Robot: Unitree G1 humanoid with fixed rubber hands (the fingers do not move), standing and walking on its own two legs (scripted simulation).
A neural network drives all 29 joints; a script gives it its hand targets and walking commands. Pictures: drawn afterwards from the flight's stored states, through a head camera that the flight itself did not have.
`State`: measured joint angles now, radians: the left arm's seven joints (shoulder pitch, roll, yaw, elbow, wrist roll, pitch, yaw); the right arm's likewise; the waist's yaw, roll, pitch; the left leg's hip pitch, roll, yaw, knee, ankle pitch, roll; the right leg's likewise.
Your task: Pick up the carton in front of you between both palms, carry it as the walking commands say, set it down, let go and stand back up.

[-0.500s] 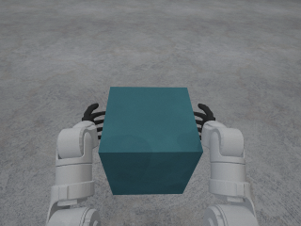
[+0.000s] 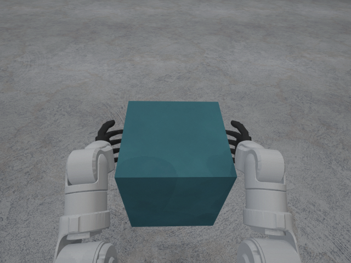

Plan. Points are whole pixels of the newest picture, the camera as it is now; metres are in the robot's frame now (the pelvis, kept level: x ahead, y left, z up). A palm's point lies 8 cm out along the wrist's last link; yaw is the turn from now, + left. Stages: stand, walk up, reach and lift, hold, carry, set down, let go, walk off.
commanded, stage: carry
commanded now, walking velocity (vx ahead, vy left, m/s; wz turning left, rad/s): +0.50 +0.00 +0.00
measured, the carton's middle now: (173, 166) +0.35 +0.00 +0.05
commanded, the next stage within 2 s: none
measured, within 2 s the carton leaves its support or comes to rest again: neither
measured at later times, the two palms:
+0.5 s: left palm (137, 121) +0.45 +0.09 +0.11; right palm (249, 120) +0.46 -0.21 +0.11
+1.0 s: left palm (141, 75) +0.72 +0.11 +0.09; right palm (225, 80) +0.68 -0.19 +0.10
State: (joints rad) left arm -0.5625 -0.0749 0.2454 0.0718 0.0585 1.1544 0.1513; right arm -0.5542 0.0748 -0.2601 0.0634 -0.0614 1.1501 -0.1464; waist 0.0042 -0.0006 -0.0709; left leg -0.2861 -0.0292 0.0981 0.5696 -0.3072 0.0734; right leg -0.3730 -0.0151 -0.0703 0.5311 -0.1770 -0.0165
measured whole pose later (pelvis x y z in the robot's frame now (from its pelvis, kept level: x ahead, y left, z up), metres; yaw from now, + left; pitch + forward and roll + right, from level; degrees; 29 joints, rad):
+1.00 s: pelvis +0.41 -0.01 +0.02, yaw -4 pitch +5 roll -2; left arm -0.23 -0.15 0.15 -0.30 0.07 1.14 0.12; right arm -0.22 0.14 -0.16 -0.31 -0.05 1.14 -0.13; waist -0.03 0.01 0.00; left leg -0.24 0.00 0.18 0.30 -0.15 0.09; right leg -0.54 -0.06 -0.07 0.97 -0.30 0.00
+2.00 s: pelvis +1.08 -0.05 +0.01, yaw -4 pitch +3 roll +0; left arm -0.05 -0.13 0.08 -0.43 0.08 1.22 0.12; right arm -0.06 0.13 -0.06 -0.40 -0.07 1.20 -0.12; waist -0.01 -0.02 -0.05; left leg -0.37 0.04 0.24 0.45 -0.14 0.08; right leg -0.39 -0.07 -0.06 1.18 -0.35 -0.01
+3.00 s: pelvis +1.76 -0.08 +0.00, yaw -4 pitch +3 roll +0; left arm -0.04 -0.13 0.08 -0.43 0.08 1.22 0.11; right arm -0.06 0.13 -0.06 -0.39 -0.07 1.20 -0.12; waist -0.02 -0.02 -0.04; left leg -0.40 0.04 0.24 0.49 -0.15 0.08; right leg -0.28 -0.07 -0.05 1.14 -0.40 0.00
